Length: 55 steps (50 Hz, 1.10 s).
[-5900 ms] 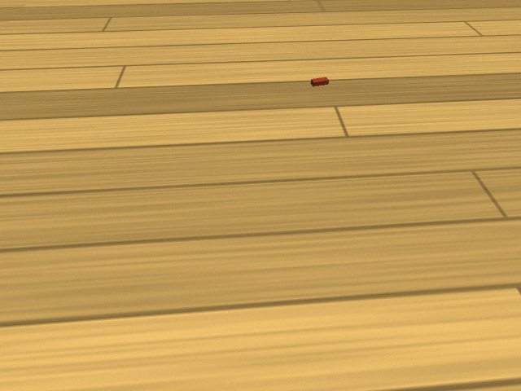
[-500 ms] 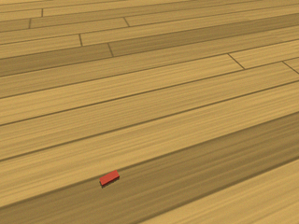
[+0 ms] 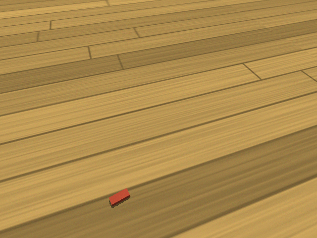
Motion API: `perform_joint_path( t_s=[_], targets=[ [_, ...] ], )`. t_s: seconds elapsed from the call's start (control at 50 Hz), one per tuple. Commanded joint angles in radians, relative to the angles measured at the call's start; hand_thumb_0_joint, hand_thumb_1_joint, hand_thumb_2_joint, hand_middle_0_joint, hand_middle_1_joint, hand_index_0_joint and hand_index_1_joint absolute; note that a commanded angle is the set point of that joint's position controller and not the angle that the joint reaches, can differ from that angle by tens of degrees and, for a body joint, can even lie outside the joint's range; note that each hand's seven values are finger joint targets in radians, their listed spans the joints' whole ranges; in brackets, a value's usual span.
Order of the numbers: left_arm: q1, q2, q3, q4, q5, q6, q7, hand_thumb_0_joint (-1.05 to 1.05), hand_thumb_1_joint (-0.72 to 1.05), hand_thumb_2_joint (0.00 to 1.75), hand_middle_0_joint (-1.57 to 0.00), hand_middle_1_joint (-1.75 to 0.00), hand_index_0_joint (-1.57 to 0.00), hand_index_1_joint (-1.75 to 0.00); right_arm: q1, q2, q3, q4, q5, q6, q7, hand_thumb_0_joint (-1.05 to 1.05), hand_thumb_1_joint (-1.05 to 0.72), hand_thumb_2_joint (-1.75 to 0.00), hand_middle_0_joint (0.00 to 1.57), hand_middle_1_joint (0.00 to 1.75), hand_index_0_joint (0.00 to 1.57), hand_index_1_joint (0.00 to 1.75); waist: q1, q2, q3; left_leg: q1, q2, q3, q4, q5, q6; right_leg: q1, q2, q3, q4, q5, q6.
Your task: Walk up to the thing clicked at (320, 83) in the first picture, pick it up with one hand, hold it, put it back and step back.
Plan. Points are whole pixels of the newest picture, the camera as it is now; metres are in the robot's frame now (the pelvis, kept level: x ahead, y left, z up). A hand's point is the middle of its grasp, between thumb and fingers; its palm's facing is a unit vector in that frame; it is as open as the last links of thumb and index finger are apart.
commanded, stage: walk up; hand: left
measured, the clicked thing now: (119, 197) +0.50 +0.28 -0.77
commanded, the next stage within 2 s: stand in 0.46 s
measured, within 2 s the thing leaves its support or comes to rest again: neither
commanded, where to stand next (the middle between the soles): +0.09 +0.00 m, yaw -1 degrees
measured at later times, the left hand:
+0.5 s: hand out of the picture +0.08 +0.25 -0.16, palm faces -0.02 -0.94 -0.34, open 7.3 cm
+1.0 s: hand out of the picture +0.11 +0.24 -0.15, palm faces -0.01 -0.94 -0.34, open 7.3 cm
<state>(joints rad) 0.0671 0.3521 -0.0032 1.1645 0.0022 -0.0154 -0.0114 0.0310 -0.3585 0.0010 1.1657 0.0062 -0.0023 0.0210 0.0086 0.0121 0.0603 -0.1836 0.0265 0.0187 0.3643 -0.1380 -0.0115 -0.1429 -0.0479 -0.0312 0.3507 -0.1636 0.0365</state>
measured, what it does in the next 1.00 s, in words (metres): stands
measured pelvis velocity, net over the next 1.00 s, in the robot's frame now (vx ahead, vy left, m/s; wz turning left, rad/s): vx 0.03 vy -0.01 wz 0.01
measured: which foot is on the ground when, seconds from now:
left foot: down 0.00-1.00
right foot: down 0.00-1.00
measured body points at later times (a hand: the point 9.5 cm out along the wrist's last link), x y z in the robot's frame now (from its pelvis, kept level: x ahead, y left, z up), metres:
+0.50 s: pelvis +0.01 +0.00 +0.00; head +0.02 -0.01 +0.45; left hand +0.08 +0.30 -0.13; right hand +0.08 -0.31 -0.14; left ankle +0.04 +0.13 -0.75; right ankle +0.02 -0.14 -0.75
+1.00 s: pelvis +0.03 -0.01 +0.00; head +0.04 -0.01 +0.45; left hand +0.11 +0.29 -0.13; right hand +0.12 -0.31 -0.13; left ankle +0.04 +0.13 -0.75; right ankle +0.02 -0.14 -0.75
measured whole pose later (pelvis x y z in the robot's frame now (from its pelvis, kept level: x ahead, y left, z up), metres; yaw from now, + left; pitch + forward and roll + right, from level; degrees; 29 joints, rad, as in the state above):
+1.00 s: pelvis +0.03 -0.01 +0.00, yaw +0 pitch -1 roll +0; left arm 0.09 0.35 0.01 1.14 0.01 -0.01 -0.01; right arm 0.07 -0.36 0.00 1.15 -0.01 -0.01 0.01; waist 0.00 0.01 0.04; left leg -0.14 0.03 0.01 0.33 -0.16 -0.03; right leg -0.10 -0.04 -0.04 0.32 -0.20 0.03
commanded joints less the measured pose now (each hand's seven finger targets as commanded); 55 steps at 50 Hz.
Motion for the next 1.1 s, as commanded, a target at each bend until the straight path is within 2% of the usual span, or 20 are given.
perform_joint_path(
  t_s=[0.0, 0.12, 0.24, 0.28, 0.38, 0.42, 0.44, 0.46, 0.58, 0.64, 0.7, 0.82, 0.94, 1.0, 1.08],
  targets=[
    [-0.05, 0.216, 0.045, -0.049, 0.001, -0.017, 0.014, 0.0, 0.9, 0.9, -0.2, -0.3, -0.2, -0.3, -0.047, -0.211, -0.04, -0.057, -0.006, -0.023, -0.014, 0.0, -0.9, -0.9, 0.2, 0.3, 0.2, 0.3, -0.001, -0.008, -0.104, 0.02, 0.107, -0.109, -0.095, -0.011, 0.029, 0.029, -0.095, 0.077, -0.071, 0.033, -0.043],
    [-0.043, 0.207, 0.047, -0.052, 0.002, -0.014, 0.011, 0.0, 0.9, 0.9, -0.2, -0.3, -0.2, -0.3, -0.032, -0.212, -0.042, -0.058, -0.011, -0.023, -0.014, 0.0, -0.9, -0.9, 0.2, 0.3, 0.2, 0.3, -0.003, 0.006, -0.082, -0.007, 0.107, -0.127, -0.12, -0.1, 0.028, 0.014, -0.085, 0.078, -0.076, -0.02, -0.046],
    [-0.038, 0.209, 0.049, -0.056, 0.003, -0.015, 0.012, 0.0, 0.9, 0.9, -0.2, -0.3, -0.2, -0.3, -0.019, -0.206, -0.042, -0.06, -0.01, -0.023, -0.015, 0.0, -0.9, -0.9, 0.2, 0.3, 0.2, 0.3, -0.007, 0.0, -0.075, 0.0, 0.102, -0.125, -0.114, -0.095, 0.027, -0.003, -0.086, 0.085, -0.08, -0.022, -0.046],
    [-0.037, 0.208, 0.052, -0.06, 0.004, -0.016, 0.012, 0.0, 0.9, 0.9, -0.2, -0.3, -0.2, -0.3, -0.003, -0.211, -0.044, -0.059, -0.011, -0.024, -0.016, 0.0, -0.9, -0.9, 0.2, 0.3, 0.2, 0.3, -0.008, -0.001, -0.104, 0.008, 0.106, -0.121, -0.106, -0.065, 0.03, 0.024, -0.089, 0.081, -0.072, 0.008, -0.048],
    [-0.032, 0.204, 0.051, -0.06, 0.002, -0.016, 0.013, 0.0, 0.9, 0.9, -0.2, -0.3, -0.2, -0.3, -0.006, -0.205, -0.044, -0.062, -0.01, -0.024, -0.018, 0.0, -0.9, -0.9, 0.2, 0.3, 0.2, 0.3, -0.009, -0.006, -0.105, 0.031, 0.103, -0.111, -0.084, 0.019, 0.028, 0.018, -0.092, 0.079, -0.075, 0.046, -0.044],
    [-0.033, 0.205, 0.052, -0.059, 0.003, -0.015, 0.014, 0.0, 0.9, 0.9, -0.2, -0.3, -0.2, -0.3, -0.005, -0.207, -0.045, -0.066, -0.01, -0.023, -0.018, 0.0, -0.9, -0.9, 0.2, 0.3, 0.2, 0.3, -0.011, -0.01, -0.096, 0.026, 0.101, -0.111, -0.085, 0.016, 0.029, 0.017, -0.091, 0.076, -0.075, 0.049, -0.042],
    [-0.019, 0.205, 0.05, -0.058, 0.009, -0.013, 0.014, 0.0, 0.9, 0.9, -0.2, -0.3, -0.2, -0.3, -0.003, -0.203, -0.045, -0.069, -0.017, -0.024, -0.019, 0.0, -0.9, -0.9, 0.2, 0.3, 0.2, 0.3, -0.014, -0.022, -0.108, 0.041, 0.108, -0.113, -0.095, -0.022, 0.021, 0.008, -0.092, 0.076, -0.078, -0.005, -0.041],
    [-0.027, 0.211, 0.051, -0.058, 0.01, -0.013, 0.016, 0.0, 0.9, 0.9, -0.2, -0.3, -0.2, -0.3, -0.005, -0.203, -0.046, -0.069, -0.019, -0.023, -0.02, 0.0, -0.9, -0.9, 0.2, 0.3, 0.2, 0.3, -0.014, -0.029, -0.102, 0.037, 0.11, -0.116, -0.097, -0.015, 0.02, 0.006, -0.091, 0.075, -0.079, -0.023, -0.042],
    [-0.02, 0.212, 0.051, -0.069, 0.009, -0.014, 0.016, 0.0, 0.9, 0.9, -0.2, -0.3, -0.2, -0.3, -0.002, -0.204, -0.046, -0.076, -0.018, -0.025, -0.021, 0.0, -0.9, -0.9, 0.2, 0.3, 0.2, 0.3, -0.015, -0.008, -0.095, 0.039, 0.107, -0.111, -0.088, -0.002, 0.019, 0.002, -0.095, 0.079, -0.084, -0.011, -0.044],
    [-0.019, 0.211, 0.051, -0.069, 0.008, -0.016, 0.015, 0.0, 0.9, 0.9, -0.2, -0.3, -0.2, -0.3, 0.013, -0.201, -0.043, -0.073, -0.016, -0.025, -0.021, 0.0, -0.9, -0.9, 0.2, 0.3, 0.2, 0.3, -0.019, -0.014, -0.091, 0.039, 0.106, -0.107, -0.086, 0.026, 0.016, 0.012, -0.098, 0.085, -0.089, 0.019, -0.042],
    [-0.014, 0.212, 0.053, -0.071, 0.01, -0.015, 0.015, 0.0, 0.9, 0.9, -0.2, -0.3, -0.2, -0.3, -0.002, -0.202, -0.043, -0.08, -0.017, -0.029, -0.023, 0.0, -0.9, -0.9, 0.2, 0.3, 0.2, 0.3, -0.014, -0.01, -0.116, 0.067, 0.11, -0.095, -0.069, 0.11, 0.02, 0.031, -0.102, 0.079, -0.079, 0.096, -0.044],
    [-0.015, 0.208, 0.052, -0.074, 0.006, -0.015, 0.015, 0.0, 0.9, 0.9, -0.2, -0.3, -0.2, -0.3, -0.001, -0.211, -0.042, -0.077, -0.014, -0.031, -0.026, 0.0, -0.9, -0.9, 0.2, 0.3, 0.2, 0.3, -0.011, -0.001, -0.127, 0.085, 0.119, -0.093, -0.064, 0.184, 0.018, 0.059, -0.104, 0.075, -0.07, 0.147, -0.042],
    [-0.013, 0.209, 0.053, -0.07, 0.007, -0.012, 0.016, 0.0, 0.9, 0.9, -0.2, -0.3, -0.2, -0.3, -0.009, -0.21, -0.039, -0.078, -0.013, -0.028, -0.028, 0.0, -0.9, -0.9, 0.2, 0.3, 0.2, 0.3, -0.008, 0.001, -0.106, 0.08, 0.114, -0.092, -0.075, 0.157, 0.016, 0.054, -0.101, 0.07, -0.081, 0.127, -0.04],
    [-0.014, 0.214, 0.054, -0.074, 0.007, -0.013, 0.016, 0.0, 0.9, 0.9, -0.2, -0.3, -0.2, -0.3, 0.0, -0.207, -0.039, -0.077, -0.014, -0.031, -0.028, 0.0, -0.9, -0.9, 0.2, 0.3, 0.2, 0.3, -0.007, -0.01, -0.126, 0.099, 0.12, -0.091, -0.072, 0.212, 0.014, 0.067, -0.102, 0.067, -0.07, 0.164, -0.042],
    [-0.017, 0.213, 0.054, -0.075, 0.007, -0.014, 0.019, 0.0, 0.9, 0.9, -0.2, -0.3, -0.2, -0.3, -0.002, -0.208, -0.041, -0.08, -0.012, -0.03, -0.029, 0.0, -0.9, -0.9, 0.2, 0.3, 0.2, 0.3, -0.009, -0.013, -0.129, 0.107, 0.122, -0.089, -0.062, 0.227, 0.02, 0.08, -0.107, 0.067, -0.077, 0.19, -0.042]
  ],
)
